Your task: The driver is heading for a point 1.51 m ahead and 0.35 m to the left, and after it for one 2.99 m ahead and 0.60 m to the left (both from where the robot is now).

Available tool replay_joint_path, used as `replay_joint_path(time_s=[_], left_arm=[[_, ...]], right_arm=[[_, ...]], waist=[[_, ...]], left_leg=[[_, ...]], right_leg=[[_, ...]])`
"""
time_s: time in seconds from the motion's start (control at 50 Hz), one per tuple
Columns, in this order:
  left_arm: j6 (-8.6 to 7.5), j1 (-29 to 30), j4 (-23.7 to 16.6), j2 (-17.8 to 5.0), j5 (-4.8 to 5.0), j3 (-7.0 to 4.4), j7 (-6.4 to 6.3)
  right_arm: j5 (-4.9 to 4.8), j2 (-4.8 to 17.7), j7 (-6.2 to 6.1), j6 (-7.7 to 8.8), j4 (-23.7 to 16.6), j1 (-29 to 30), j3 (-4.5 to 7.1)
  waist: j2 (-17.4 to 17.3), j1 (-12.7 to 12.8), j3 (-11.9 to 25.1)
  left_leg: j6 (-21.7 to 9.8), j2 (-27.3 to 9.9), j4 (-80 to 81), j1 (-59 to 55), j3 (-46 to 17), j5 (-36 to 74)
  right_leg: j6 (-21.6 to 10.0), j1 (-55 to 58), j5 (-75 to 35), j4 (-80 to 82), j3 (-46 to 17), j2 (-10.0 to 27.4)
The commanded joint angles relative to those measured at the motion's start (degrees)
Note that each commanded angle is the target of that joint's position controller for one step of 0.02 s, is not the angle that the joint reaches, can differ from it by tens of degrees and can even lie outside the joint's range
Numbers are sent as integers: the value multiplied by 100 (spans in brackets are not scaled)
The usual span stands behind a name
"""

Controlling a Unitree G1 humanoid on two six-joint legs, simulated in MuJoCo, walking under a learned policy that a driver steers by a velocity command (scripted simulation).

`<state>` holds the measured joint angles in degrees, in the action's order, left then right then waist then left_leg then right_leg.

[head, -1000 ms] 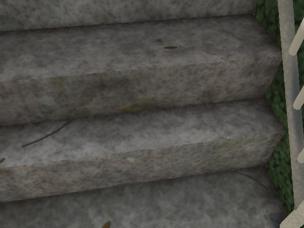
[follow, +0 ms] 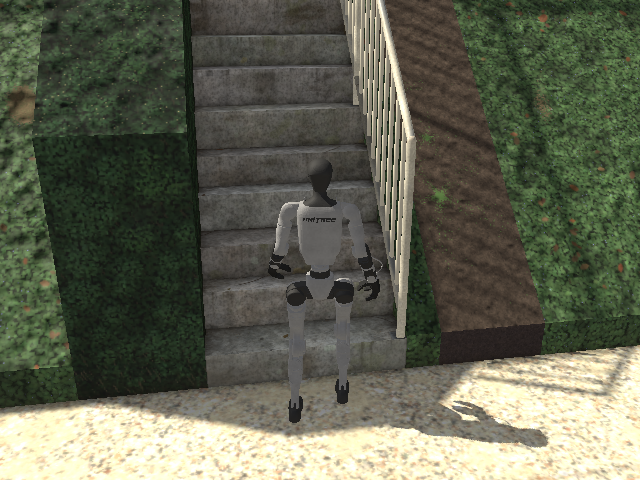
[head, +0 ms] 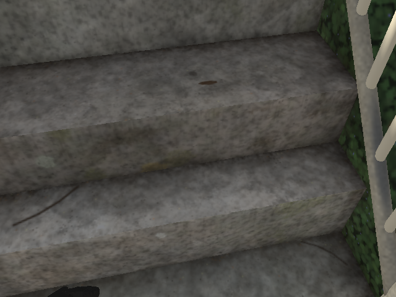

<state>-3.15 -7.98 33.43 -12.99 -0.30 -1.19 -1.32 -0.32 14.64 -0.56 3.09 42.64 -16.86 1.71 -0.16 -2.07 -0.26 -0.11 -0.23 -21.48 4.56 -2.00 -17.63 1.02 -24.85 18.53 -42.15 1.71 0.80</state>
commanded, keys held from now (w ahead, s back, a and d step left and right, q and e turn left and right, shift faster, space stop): w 1.00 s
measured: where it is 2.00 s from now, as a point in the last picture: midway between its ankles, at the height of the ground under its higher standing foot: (137, 99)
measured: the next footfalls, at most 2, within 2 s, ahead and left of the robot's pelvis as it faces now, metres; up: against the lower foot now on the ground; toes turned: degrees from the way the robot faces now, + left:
right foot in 0.06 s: +0.10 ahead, -0.11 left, +0.00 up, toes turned -1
left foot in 0.60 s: +0.32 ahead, +0.19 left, +0.20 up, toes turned +7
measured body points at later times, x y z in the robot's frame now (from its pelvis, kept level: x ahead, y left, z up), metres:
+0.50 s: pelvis +0.13 +0.02 +0.01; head +0.15 +0.02 +0.46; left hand +0.00 +0.22 -0.13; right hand +0.34 -0.11 -0.08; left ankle +0.23 +0.17 -0.41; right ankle +0.06 -0.11 -0.74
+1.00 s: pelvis +0.33 +0.11 +0.19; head +0.33 +0.15 +0.64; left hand +0.54 +0.24 +0.08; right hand +0.21 -0.05 +0.05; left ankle +0.28 +0.18 -0.55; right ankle +0.43 -0.05 -0.20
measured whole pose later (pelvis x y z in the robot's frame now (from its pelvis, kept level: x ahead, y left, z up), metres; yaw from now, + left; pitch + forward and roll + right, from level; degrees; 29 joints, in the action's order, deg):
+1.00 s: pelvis +0.33 +0.11 +0.19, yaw -1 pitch +1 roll -2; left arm -1.9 -4.7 43.4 -3.5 0.9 4.6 0.7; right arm 2.5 2.6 0.4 3.3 61.1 -33.9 -3.1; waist 2.8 -5.3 3.9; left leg -3.3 -2.0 -30.9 10.5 7.5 -22.1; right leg -4.5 -77.4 -2.1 -123.7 -6.5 -5.0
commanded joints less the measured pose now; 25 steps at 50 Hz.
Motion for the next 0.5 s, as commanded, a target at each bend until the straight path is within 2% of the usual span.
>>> replay_joint_path(time_s=[0.02,0.04,0.06,0.08,0.1,0.12,0.14,0.16,0.18,0.2,0.22,0.24,0.26,0.28,0.3,0.32,0.34,0.36,0.38,0.4,0.42,0.44,0.46,0.48,0.5], left_arm=[[12,-891,-106,-392,-97,-173,-18],[21,-1060,-24,-431,-169,-208,1],[22,-1623,119,-546,-225,-256,7],[37,-1934,62,-1155,-257,-300,-22],[-16,-2165,271,-1345,-207,-423,26],[-37,-1953,322,-1064,-61,-392,55],[-10,-1553,372,-815,16,-316,55],[6,-1351,389,-707,-32,-240,59],[12,-1179,438,-663,-91,-203,51],[13,-1205,554,-615,-132,-180,45],[19,-1273,665,-471,-124,-108,0],[32,-1531,884,-332,-115,-45,-25],[37,-1904,1164,-376,-99,-61,15],[51,-2148,1374,-401,-54,-65,25],[58,-2340,1543,-353,-32,-58,16],[77,-2525,1701,-285,-19,-40,-5],[102,-2662,1843,-266,-20,-29,-36],[127,-2672,1907,-239,-12,-4,-75],[137,-2873,2057,-131,-83,58,-84],[145,-2737,2082,-180,-48,71,-107],[137,-2507,2039,-198,-33,94,-100],[143,-2286,2017,-248,48,125,-121],[168,-2182,1966,-343,117,127,-166],[146,-2306,2005,-353,132,139,-225],[172,-2269,2048,-614,308,38,-295]], right_arm=[[-195,754,-18,106,-620,840,177],[-181,522,16,113,-603,749,103],[-86,259,39,160,-713,844,14],[126,-273,59,164,-902,622,-179],[-150,280,84,127,-611,-216,-8],[-210,603,95,99,-616,93,83],[-145,511,76,87,-663,382,90],[-51,379,40,63,-613,454,58],[19,299,36,36,-586,323,48],[54,104,69,13,-510,207,-1],[68,9,88,-29,-558,184,-35],[51,-206,79,-68,-549,162,-96],[-91,-374,13,-84,-534,129,-138],[-151,-482,-39,-76,-749,388,-218],[-177,-526,-70,-40,-905,642,-276],[-166,-565,-77,-9,-1020,849,-329],[-112,-686,-52,30,-1176,1199,-415],[-105,-748,-28,32,-1256,1284,-480],[-129,-897,-36,20,-1333,1446,-562],[-159,-907,-46,12,-1437,1396,-610],[-143,-899,-29,24,-1554,1502,-673],[-100,-914,-21,39,-1805,1683,-737],[-32,-843,-1,54,-1985,1918,-784],[50,-846,6,72,-2099,2124,-801],[146,-1067,36,81,-2316,2430,-958]], waist=[[-809,755,749],[-448,856,740],[91,1053,852],[1811,726,917],[1468,585,1075],[813,612,278],[668,454,-256],[371,364,-377],[249,187,-368],[359,154,-316],[376,134,-274],[485,208,-189],[674,281,-197],[673,357,-345],[511,414,-419],[363,465,-448],[235,536,-535],[159,517,-566],[418,617,-603],[411,471,-690],[328,387,-792],[372,254,-819],[268,235,-722],[327,311,-556],[399,288,-302]], left_leg=[[-907,-972,-598,599,-327,4551],[-721,-635,-1415,755,-75,4176],[-451,-313,-2713,1776,-4,2738],[-51,292,-4804,3077,58,-1546],[34,180,-6145,3756,-384,-1840],[22,-131,-6735,4501,-336,-1371],[-7,-225,-6979,4854,-210,-942],[32,-307,-7209,4894,-149,-578],[77,-360,-7282,4725,-161,-206],[144,-271,-7847,4627,7,51],[179,-239,-8152,4679,11,364],[218,-95,-9135,4929,153,337],[210,-71,-10145,5569,185,-26],[145,-106,-10730,6449,-63,-318],[78,-148,-10946,7109,-296,-446],[42,-180,-10989,7609,-457,-453],[37,-195,-11076,8129,-560,-492],[58,-226,-11003,8360,-621,-432],[55,-104,-11835,8770,-566,-523],[62,-199,-11724,8882,-663,-516],[105,-301,-11308,8739,-556,-330],[122,-474,-10705,8343,-444,-135],[223,-642,-9512,7724,50,198],[283,-780,-8953,6976,418,685],[123,-913,-7587,5516,775,37]], right_leg=[[-282,1784,-1275,1045,286,-315],[-357,2096,-1424,1571,403,-450],[-492,3091,-2135,1767,-210,-40],[-1091,3408,-3639,2382,-2607,1727],[-2194,3071,-812,2854,-3892,2423],[-2194,2594,1614,3096,-3729,2198],[-1892,2079,2176,3183,-3321,1877],[-1694,1696,1939,3218,-3018,1643],[-1591,1291,1546,3221,-2648,1438],[-1560,970,1070,3171,-2217,1251],[-1578,749,839,3100,-1880,1162],[-1734,679,640,3058,-1785,1218],[-1834,973,807,3086,-1888,1375],[-1810,1371,887,3081,-2036,1523],[-1722,1765,878,3032,-2055,1613],[-1623,2090,867,2996,-2005,1663],[-1544,2362,901,3007,-1950,1763],[-1471,2392,987,3044,-1849,1789],[-1475,2452,686,3066,-1891,1939],[-1377,2330,681,3115,-1686,1909],[-1319,1925,587,3195,-1440,1791],[-1238,1333,475,3359,-1165,1644],[-1193,819,532,3619,-851,1347],[-1309,450,284,3961,-907,1324],[-1321,-5,-326,4763,-879,1370]])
